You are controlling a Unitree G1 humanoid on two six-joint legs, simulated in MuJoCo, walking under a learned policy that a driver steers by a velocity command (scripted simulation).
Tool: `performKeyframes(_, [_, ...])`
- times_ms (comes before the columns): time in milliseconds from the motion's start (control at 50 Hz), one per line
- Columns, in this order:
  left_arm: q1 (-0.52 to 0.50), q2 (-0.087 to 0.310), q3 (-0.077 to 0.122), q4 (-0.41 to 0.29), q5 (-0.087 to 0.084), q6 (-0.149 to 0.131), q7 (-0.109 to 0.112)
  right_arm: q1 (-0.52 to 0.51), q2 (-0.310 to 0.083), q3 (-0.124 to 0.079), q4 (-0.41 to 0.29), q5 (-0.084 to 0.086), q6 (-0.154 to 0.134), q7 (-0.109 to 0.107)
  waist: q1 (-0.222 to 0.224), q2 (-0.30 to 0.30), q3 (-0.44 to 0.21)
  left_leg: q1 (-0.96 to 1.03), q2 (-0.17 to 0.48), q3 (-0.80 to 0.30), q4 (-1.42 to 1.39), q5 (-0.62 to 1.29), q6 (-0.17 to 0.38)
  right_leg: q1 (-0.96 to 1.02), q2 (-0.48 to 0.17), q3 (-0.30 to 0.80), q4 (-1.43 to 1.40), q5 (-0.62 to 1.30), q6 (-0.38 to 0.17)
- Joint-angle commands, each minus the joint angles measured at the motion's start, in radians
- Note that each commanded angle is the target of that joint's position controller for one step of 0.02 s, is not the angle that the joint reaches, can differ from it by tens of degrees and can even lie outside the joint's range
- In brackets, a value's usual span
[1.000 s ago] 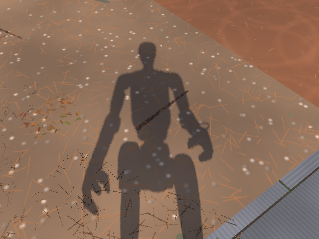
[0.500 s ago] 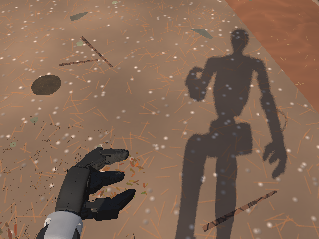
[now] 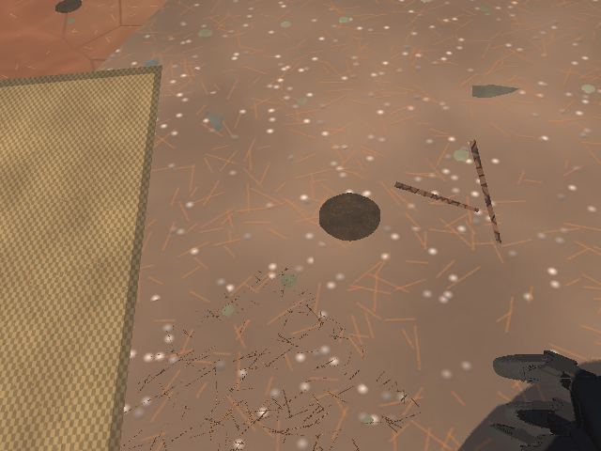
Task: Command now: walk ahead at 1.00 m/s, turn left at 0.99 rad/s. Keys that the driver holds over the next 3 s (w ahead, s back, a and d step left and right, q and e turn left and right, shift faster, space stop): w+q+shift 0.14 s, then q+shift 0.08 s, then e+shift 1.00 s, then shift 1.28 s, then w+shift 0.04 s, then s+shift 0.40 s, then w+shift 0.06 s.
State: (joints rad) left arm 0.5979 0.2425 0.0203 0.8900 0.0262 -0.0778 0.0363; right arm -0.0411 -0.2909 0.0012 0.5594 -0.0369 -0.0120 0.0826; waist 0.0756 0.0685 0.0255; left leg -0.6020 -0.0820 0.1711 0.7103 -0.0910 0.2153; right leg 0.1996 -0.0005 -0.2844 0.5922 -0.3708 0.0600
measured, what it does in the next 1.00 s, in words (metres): walks ahead: left foot, then right foot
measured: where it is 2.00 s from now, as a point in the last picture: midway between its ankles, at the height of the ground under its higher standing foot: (384, 426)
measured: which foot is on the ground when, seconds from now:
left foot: up 0.00-0.00, down 0.02-0.38, up 0.40-0.80, down 0.82-1.00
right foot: down 0.00-0.00, up 0.02-0.34, down 0.36-0.84, up 0.86-1.00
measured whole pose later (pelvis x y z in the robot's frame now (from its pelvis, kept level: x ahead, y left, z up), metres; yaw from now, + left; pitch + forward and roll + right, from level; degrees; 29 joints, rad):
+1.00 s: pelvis +0.50 -0.02 +0.04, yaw -10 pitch +1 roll +1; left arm 0.23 0.37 0.11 0.60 -0.03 0.06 0.02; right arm 0.09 -0.25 -0.06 0.67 -0.02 0.00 -0.05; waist 0.01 -0.05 0.03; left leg -0.29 -0.02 -0.01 0.43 -0.17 0.01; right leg -0.60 0.06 0.10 1.18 -0.38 0.08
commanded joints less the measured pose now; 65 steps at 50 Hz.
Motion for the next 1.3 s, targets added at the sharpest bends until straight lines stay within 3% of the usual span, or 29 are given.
performKeyframes(20, [-0.297,0.159,0.043,-0.198,0.023,-0.007,-0.014,0.512,-0.255,-0.127,0.128,0.050,0.009,-0.062,-0.300,0.104,-0.153,0.936,0.108,-0.346,-0.033,0.075,0.126,-0.867,0.030,0.074,1.049,-0.084,-0.029])
performKeyframes(40, [-0.196,0.140,0.031,-0.309,0.000,-0.016,-0.009,0.452,-0.340,-0.140,0.067,0.014,0.016,-0.064,-0.182,0.081,-0.342,1.140,0.315,-0.789,-0.142,0.108,0.325,-1.104,0.013,0.284,1.235,-0.183,-0.004])
performKeyframes(60, [-0.286,0.180,0.020,-0.345,0.007,-0.041,-0.020,0.471,-0.303,-0.142,0.053,0.017,0.023,-0.084,-0.231,-0.041,-0.345,1.075,0.360,-0.998,-0.374,-0.230,0.331,-1.169,-0.007,0.387,1.130,-0.084,-0.011])
performKeyframes(80, [-0.317,0.187,0.018,-0.336,0.010,-0.051,-0.024,0.436,-0.235,-0.127,0.080,0.013,0.015,-0.098,-0.168,-0.134,-0.111,0.846,0.332,-0.952,-0.474,-0.300,0.276,-1.169,-0.056,0.389,0.984,-0.037,-0.023])
performKeyframes(100, [-0.329,0.181,0.019,-0.331,0.023,-0.041,-0.024,0.394,-0.201,-0.116,0.092,0.013,0.000,-0.101,-0.100,-0.166,-0.019,0.656,0.282,-0.870,-0.487,-0.229,0.234,-1.090,-0.083,0.381,0.882,-0.051,-0.017])
performKeyframes(140, [-0.284,0.168,0.014,-0.312,0.051,0.012,-0.022,0.348,-0.164,-0.095,0.094,0.015,-0.036,-0.101,-0.006,-0.186,0.058,0.358,0.208,-0.729,-0.493,-0.096,0.200,-0.938,-0.126,0.384,0.740,-0.119,0.014])
performKeyframes(180, [-0.375,0.141,0.005,-0.356,0.043,0.029,-0.025,0.301,-0.174,-0.094,0.098,0.021,-0.059,-0.094,0.012,-0.175,0.121,0.137,0.131,-0.598,-0.499,0.209,0.161,-0.801,-0.136,0.332,0.504,-0.048,0.038])
performKeyframes(260, [-0.413,0.061,-0.021,-0.337,0.005,0.015,-0.049,0.365,-0.173,-0.106,0.161,0.044,-0.057,-0.076,-0.056,-0.071,-0.015,0.135,-0.005,-0.395,-0.365,0.434,0.009,-0.459,-0.030,0.246,0.112,0.501,-0.027])
performKeyframes(280, [-0.543,0.080,-0.001,-0.378,-0.018,-0.030,-0.031,0.427,-0.103,-0.097,0.150,0.126,-0.060,-0.103,-0.132,-0.162,-0.026,0.159,0.031,-0.468,-0.319,0.263,-0.013,-0.436,0.014,0.283,0.006,0.549,-0.003])
performKeyframes(320, [-0.545,0.092,0.013,-0.380,-0.025,-0.053,-0.032,0.482,-0.128,-0.093,0.202,0.092,-0.042,-0.123,-0.115,-0.035,-0.065,0.393,0.062,-0.478,-0.232,0.300,-0.044,-0.468,0.039,0.268,-0.122,0.629,-0.026])
performKeyframes(360, [-0.324,0.165,0.051,-0.309,-0.014,-0.060,-0.038,0.403,-0.126,-0.092,0.174,0.043,-0.029,-0.118,0.017,0.057,-0.168,0.467,0.048,-0.399,0.062,0.481,-0.136,-0.300,0.026,0.251,-0.121,0.729,-0.082])
performKeyframes(380, [-0.146,0.230,0.058,-0.261,0.008,-0.063,-0.044,0.425,-0.060,-0.072,0.142,0.012,-0.034,-0.110,0.053,-0.120,-0.316,0.283,-0.025,-0.337,0.461,0.072,-0.206,-0.005,-0.159,0.445,-0.001,1.198,-0.197])
performKeyframes(400, [-0.128,0.249,0.059,-0.211,0.014,-0.060,-0.063,0.687,-0.001,-0.046,0.188,0.046,-0.046,-0.084,-0.060,-0.463,-0.518,0.043,-0.115,-0.344,0.788,-0.553,-0.261,0.256,-0.432,0.992,-0.088,1.213,-0.444])
performKeyframes(420, [-0.201,0.231,0.067,-0.258,-0.009,-0.044,-0.067,0.671,-0.085,-0.051,0.207,0.044,-0.039,-0.073,-0.031,-0.320,-0.532,0.000,-0.024,-0.370,0.856,-0.478,-0.268,0.210,-0.398,1.079,-0.154,0.924,-0.425])
performKeyframes(440, [-0.318,0.192,0.061,-0.292,-0.024,-0.026,-0.061,0.499,-0.123,-0.063,0.157,0.055,-0.030,-0.073,-0.027,-0.195,-0.379,-0.060,0.023,-0.344,0.832,-0.409,-0.265,0.066,-0.339,0.965,-0.175,0.670,-0.381])
performKeyframes(480, [-0.409,0.190,0.055,-0.322,-0.034,-0.003,-0.052,0.258,-0.130,-0.071,0.071,0.019,-0.020,-0.096,-0.044,-0.011,-0.146,-0.084,0.048,-0.293,0.699,-0.340,-0.256,-0.277,-0.227,0.822,-0.241,0.559,-0.323])
performKeyframes(580, [-0.410,0.193,0.070,-0.309,-0.022,0.027,-0.032,0.265,-0.042,-0.047,0.063,0.020,-0.013,-0.125,-0.121,-0.137,-0.166,0.090,0.028,-0.271,0.293,-0.315,-0.272,-0.484,-0.108,0.691,-0.254,0.766,-0.294])
performKeyframes(700, [-0.395,0.220,0.099,-0.333,-0.051,0.095,0.011,0.108,-0.065,-0.056,0.047,0.038,0.006,-0.119,-0.080,-0.204,-0.153,0.144,-0.014,-0.327,0.053,-0.149,-0.280,-0.534,-0.061,0.800,-0.291,0.143,-0.227])
performKeyframes(800, [-0.385,0.204,0.115,-0.354,-0.048,0.123,0.016,0.105,-0.083,-0.077,0.061,0.055,-0.033,-0.103,-0.075,-0.266,-0.116,0.287,-0.001,-0.339,-0.252,-0.114,-0.246,-0.480,-0.028,0.891,-0.243,0.089,-0.189])
performKeyframes(840, [-0.329,0.135,0.096,-0.355,-0.055,0.130,0.008,0.141,-0.134,-0.096,0.069,0.037,-0.034,-0.107,-0.056,-0.108,-0.182,0.534,0.227,-0.460,-0.385,-0.008,-0.148,-0.605,0.079,0.766,-0.008,-0.191,-0.123])
performKeyframes(860, [-0.333,0.135,0.096,-0.388,-0.068,0.125,0.006,0.123,-0.186,-0.105,0.067,-0.006,-0.021,-0.108,-0.029,0.184,-0.156,0.541,0.405,-0.681,-0.429,0.098,-0.012,-0.793,0.200,0.524,0.228,-0.268,-0.075])
performKeyframes(900, [-0.305,0.269,0.133,-0.353,-0.051,0.114,-0.011,0.054,-0.080,-0.089,0.030,-0.005,-0.020,-0.117,-0.019,0.101,-0.122,0.479,0.421,-0.605,-0.408,0.105,0.018,-0.849,0.077,0.466,0.521,-0.142,-0.004])
performKeyframes(940, [-0.284,0.231,0.125,-0.324,-0.046,0.134,-0.008,0.030,-0.057,-0.082,0.022,0.024,-0.007,-0.130,-0.025,0.031,-0.086,0.458,0.328,-0.457,-0.388,0.056,-0.030,-0.878,0.046,0.421,0.656,-0.040,0.024])
performKeyframes(1000, [-0.359,0.168,0.095,-0.367,-0.058,0.135,-0.020,0.085,-0.080,-0.085,0.038,0.015,0.007,-0.143,-0.067,0.048,-0.057,0.469,0.304,-0.332,-0.407,0.155,-0.010,-0.929,-0.017,0.328,0.647,0.026,0.053])
performKeyframes(1120, [-0.444,0.132,0.072,-0.413,-0.049,0.129,-0.043,0.135,-0.160,-0.120,0.065,0.018,0.019,-0.133,-0.109,0.089,-0.116,0.522,0.367,-0.202,-0.389,0.242,0.005,-0.802,-0.088,0.272,0.377,0.039,0.047])
performKeyframes(1220, [-0.428,0.158,0.091,-0.405,-0.051,0.156,-0.059,0.130,-0.183,-0.141,0.082,0.057,0.000,-0.103,-0.081,0.110,-0.120,0.503,0.416,-0.119,-0.317,0.214,-0.058,-0.616,-0.062,0.208,0.113,0.057,-0.029])
performKeyframes(1260, [-0.347,0.165,0.107,-0.371,-0.044,0.158,-0.053,0.166,-0.143,-0.134,0.109,0.075,-0.007,-0.095,-0.039,0.046,-0.136,0.406,0.366,-0.052,-0.158,0.142,-0.145,-0.400,-0.004,0.211,-0.119,0.211,-0.093])
performKeyframes(1280, [-0.281,0.251,0.135,-0.358,-0.043,0.150,-0.038,0.207,-0.095,-0.120,0.114,0.052,-0.008,-0.088,-0.032,-0.158,-0.143,0.187,0.277,0.024,0.075,-0.089,-0.230,-0.187,-0.108,0.396,-0.187,0.571,-0.155])
performKeyframes(1300, [-0.307,0.375,0.148,-0.393,-0.018,0.136,-0.027,0.177,-0.052,-0.095,0.042,0.004,-0.009,-0.089,-0.062,-0.473,-0.165,-0.147,0.141,0.006,0.361,-0.589,-0.311,-0.087,-0.396,0.786,-0.166,0.881,-0.362])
